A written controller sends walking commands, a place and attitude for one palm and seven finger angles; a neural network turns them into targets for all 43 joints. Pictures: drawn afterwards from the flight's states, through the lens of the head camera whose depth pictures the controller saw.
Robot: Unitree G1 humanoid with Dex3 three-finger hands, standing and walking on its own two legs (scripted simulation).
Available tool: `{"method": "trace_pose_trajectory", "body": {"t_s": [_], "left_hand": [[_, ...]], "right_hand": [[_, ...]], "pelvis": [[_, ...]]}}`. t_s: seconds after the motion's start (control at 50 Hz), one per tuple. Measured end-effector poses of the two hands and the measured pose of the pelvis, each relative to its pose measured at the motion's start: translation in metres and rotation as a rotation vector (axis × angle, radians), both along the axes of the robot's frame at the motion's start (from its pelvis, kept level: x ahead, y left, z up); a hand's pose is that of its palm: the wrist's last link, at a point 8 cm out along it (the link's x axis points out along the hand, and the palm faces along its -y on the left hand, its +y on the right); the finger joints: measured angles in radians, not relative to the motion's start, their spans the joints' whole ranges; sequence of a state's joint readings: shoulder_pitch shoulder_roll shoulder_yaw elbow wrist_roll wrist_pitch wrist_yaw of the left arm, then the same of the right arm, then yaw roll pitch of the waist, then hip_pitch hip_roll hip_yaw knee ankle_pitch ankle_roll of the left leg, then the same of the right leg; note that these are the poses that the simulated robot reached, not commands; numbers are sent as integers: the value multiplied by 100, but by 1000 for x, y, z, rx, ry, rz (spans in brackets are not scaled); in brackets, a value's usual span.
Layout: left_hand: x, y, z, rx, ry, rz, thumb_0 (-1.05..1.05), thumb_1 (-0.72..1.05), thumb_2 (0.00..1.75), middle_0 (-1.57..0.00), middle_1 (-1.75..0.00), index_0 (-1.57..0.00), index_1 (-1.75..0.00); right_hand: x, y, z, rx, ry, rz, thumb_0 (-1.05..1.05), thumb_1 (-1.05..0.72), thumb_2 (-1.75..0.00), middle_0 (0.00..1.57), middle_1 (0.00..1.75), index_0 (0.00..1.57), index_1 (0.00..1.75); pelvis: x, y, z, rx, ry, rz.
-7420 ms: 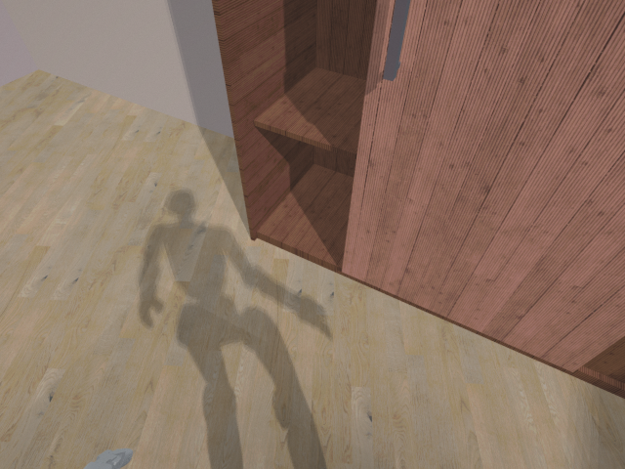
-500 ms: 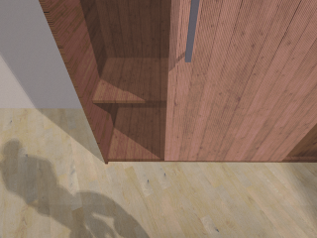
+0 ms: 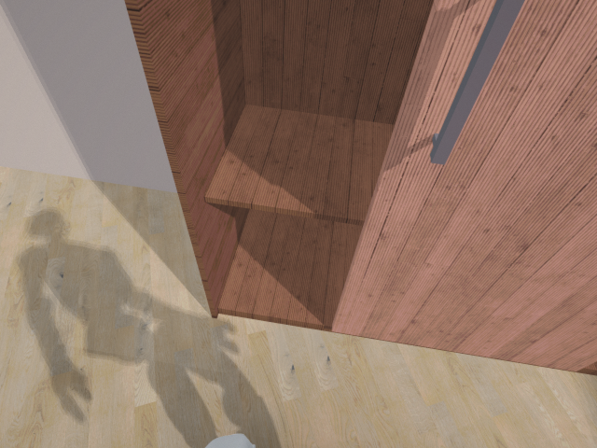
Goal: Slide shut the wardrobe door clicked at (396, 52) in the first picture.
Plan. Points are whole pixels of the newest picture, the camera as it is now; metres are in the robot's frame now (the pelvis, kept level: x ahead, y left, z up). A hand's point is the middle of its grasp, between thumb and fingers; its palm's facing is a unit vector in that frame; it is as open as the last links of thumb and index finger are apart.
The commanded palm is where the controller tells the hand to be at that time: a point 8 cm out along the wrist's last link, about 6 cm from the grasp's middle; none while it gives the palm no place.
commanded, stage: come to a stop and stand still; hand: right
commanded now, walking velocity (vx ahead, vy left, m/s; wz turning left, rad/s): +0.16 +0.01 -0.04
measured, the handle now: (468, 79) +0.55 -0.17 +0.24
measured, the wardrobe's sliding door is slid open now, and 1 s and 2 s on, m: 0.41 0.41 0.41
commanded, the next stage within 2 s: look again from close up in 1.90 s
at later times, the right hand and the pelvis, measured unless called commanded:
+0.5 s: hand out of the picture +0.08 -0.18 -0.16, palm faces +0.05 +0.98 -0.21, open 7.4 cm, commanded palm none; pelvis +0.07 +0.00 +0.01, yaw +2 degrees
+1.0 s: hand out of the picture +0.06 -0.14 -0.15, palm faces +0.04 +0.98 -0.20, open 7.3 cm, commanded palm none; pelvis +0.03 +0.04 +0.02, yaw +1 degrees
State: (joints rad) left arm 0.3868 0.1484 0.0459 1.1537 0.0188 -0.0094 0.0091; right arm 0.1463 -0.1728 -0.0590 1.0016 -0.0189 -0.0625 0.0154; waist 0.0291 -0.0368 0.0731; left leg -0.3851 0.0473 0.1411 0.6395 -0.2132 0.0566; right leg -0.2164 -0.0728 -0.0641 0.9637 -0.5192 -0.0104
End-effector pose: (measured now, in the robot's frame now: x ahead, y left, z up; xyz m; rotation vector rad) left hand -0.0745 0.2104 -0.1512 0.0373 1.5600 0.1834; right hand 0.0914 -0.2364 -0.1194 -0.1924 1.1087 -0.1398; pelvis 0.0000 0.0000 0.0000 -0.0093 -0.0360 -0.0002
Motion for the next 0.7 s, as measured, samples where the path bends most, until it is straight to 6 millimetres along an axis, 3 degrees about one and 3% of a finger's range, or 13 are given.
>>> {"method": "trace_pose_trajectory", "body": {"t_s": [0.08, 0.18, 0.26, 0.34, 0.44, 0.52, 0.6, 0.7], "left_hand": [[57, 13, 9, 23, -85, -32, 1, 91, 90, -20, -30, -20, -30], [133, 16, 24, 54, -221, -78, 1, 92, 90, -19, -30, -20, -30], [173, 17, 26, 103, -270, -111, 1, 94, 90, -19, -30, -20, -30], [199, 9, 34, 117, -285, -127, 1, 95, 90, -19, -30, -20, -30], [221, 3, 32, 96, -316, -134, 1, 93, 90, -20, -30, -20, -30], [226, 9, 25, 66, -345, -117, 0, 92, 90, -20, -30, -20, -30], [219, 24, 14, 38, -355, -96, 0, 91, 90, -20, -30, -20, -30], [194, 39, 15, 38, -313, -83, 0, 91, 90, -20, -30, -20, -30]], "right_hand": [[1, 13, 3, 18, 49, -31, 0, -91, -90, 19, 30, 20, 30], [-2, 10, 1, 24, 116, -69, 0, -94, -90, 20, 30, 20, 30], [-5, 9, -13, 62, 176, -93, 0, -93, -90, 20, 30, 20, 30], [-8, 9, -19, 88, 235, -109, 1, -92, -90, 20, 30, 20, 30], [-12, 6, -16, 67, 278, -100, 1, -91, -90, 20, 30, 20, 30], [-18, 3, -8, 12, 282, -93, 1, -91, -90, 20, 30, 20, 30], [-24, 6, -1, -41, 256, -89, 1, -91, -90, 19, 30, 20, 30], [-27, 18, 6, -44, 226, -82, 1, -91, -90, 19, 30, 20, 30]], "pelvis": [[22, 4, 11, 18, 6, -9], [48, 4, 18, 27, 17, -12], [66, -6, 13, 56, 3, -1], [76, -10, 15, 20, 0, 9], [74, -8, 15, -6, 14, 20], [65, 1, 13, -13, 20, 31], [56, 15, 9, -8, 12, 25], [50, 24, 14, -7, 11, 18]]}}
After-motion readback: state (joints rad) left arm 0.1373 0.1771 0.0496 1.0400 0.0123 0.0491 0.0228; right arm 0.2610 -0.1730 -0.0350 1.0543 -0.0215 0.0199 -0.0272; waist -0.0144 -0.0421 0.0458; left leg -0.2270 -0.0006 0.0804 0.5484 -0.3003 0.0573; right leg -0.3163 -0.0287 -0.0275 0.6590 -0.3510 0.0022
